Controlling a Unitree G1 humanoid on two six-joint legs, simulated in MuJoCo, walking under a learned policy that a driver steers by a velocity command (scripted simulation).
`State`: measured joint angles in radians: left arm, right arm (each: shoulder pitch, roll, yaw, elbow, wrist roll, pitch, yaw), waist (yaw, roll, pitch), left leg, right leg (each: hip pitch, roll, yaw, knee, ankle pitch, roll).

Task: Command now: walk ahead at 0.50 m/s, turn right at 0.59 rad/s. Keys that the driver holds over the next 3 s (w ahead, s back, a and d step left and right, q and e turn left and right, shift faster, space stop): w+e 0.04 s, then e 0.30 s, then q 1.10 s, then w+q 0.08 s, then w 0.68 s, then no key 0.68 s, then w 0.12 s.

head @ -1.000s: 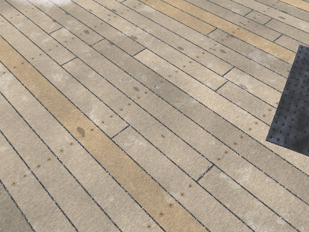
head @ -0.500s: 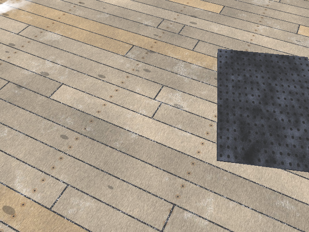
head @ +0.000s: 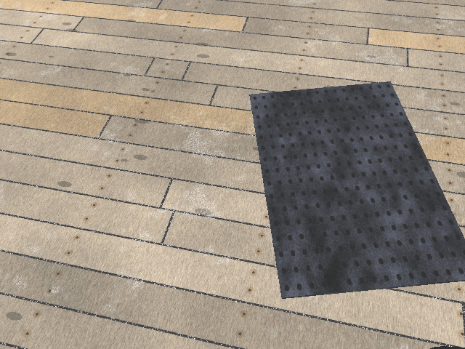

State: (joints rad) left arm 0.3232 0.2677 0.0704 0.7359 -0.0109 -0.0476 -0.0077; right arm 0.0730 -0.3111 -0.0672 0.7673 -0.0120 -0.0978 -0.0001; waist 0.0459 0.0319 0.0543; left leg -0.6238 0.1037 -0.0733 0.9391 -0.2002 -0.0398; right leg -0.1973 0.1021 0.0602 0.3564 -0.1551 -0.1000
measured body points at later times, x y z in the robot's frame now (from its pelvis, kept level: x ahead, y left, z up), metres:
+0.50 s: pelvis +0.20 +0.05 -0.01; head +0.24 +0.03 +0.44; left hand +0.40 +0.28 -0.11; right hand +0.27 -0.24 -0.12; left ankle +0.29 +0.14 -0.75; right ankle +0.18 -0.10 -0.72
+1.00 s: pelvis +0.23 +0.04 -0.01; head +0.28 +0.06 +0.44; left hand +0.41 +0.32 -0.11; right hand +0.35 -0.25 -0.10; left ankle +0.26 +0.13 -0.75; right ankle +0.21 -0.11 -0.67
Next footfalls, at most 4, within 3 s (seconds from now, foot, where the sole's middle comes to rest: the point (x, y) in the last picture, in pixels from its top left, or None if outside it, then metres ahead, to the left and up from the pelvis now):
0.24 left None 0.33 0.13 -0.78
0.56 right None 0.24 -0.11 -0.78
1.24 right None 0.31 -0.10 -0.78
1.64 left None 0.22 0.15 -0.78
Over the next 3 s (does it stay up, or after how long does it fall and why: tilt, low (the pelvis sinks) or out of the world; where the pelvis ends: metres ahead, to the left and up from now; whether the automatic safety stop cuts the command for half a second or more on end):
stays up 0.69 0.25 -0.02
